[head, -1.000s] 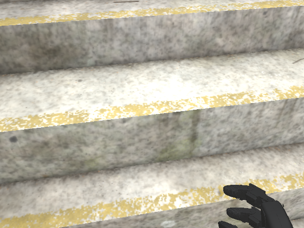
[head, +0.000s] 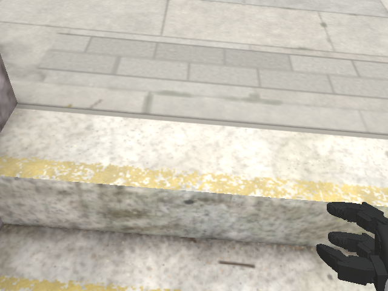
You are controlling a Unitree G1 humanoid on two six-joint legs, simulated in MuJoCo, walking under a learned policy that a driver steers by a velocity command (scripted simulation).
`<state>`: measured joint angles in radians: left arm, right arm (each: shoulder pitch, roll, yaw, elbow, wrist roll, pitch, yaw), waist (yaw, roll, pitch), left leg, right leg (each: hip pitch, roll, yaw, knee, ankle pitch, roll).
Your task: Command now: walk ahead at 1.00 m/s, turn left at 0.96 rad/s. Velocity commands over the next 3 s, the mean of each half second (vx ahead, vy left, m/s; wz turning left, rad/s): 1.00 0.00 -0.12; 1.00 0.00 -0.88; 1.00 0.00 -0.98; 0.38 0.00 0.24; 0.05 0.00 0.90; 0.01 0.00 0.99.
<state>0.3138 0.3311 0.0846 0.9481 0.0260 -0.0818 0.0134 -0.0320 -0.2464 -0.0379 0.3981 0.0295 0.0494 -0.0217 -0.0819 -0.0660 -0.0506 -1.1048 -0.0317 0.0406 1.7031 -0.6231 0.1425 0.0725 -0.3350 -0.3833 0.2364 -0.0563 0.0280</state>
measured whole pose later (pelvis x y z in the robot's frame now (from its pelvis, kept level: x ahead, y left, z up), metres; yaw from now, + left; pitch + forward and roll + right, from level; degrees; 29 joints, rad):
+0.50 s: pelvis +0.27 +0.14 +0.22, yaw -1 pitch +4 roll -6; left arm -0.15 -0.04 -0.07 0.62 0.00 0.01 0.00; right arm 0.72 -0.08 0.00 1.06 0.01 -0.13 -0.06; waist -0.13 0.01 -0.01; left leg 0.04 -0.14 0.04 0.25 -0.32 0.11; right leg -1.54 0.17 -0.14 2.16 -0.29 -0.22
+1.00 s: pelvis +0.55 +0.24 +0.43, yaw -30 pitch +2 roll -1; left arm 0.50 0.02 0.18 0.97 0.05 -0.06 -0.07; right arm -0.15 0.08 0.15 0.44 0.02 -0.08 -0.04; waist 0.05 -0.23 -0.14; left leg -0.86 0.16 -0.05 1.52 -0.72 -0.06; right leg -0.47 0.16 0.17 1.28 -0.09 -0.12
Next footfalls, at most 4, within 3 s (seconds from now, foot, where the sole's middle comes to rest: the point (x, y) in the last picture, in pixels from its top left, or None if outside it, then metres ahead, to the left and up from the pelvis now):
0.62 right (108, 274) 0.44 0.17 -0.38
0.92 left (33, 134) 0.71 0.35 -0.18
1.36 right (200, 121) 0.76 -0.06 -0.18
1.80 left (307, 75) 0.98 -0.42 -0.18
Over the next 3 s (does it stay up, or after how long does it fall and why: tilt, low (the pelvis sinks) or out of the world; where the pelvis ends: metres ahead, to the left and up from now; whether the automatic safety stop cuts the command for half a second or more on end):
stays up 0.83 -0.43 0.58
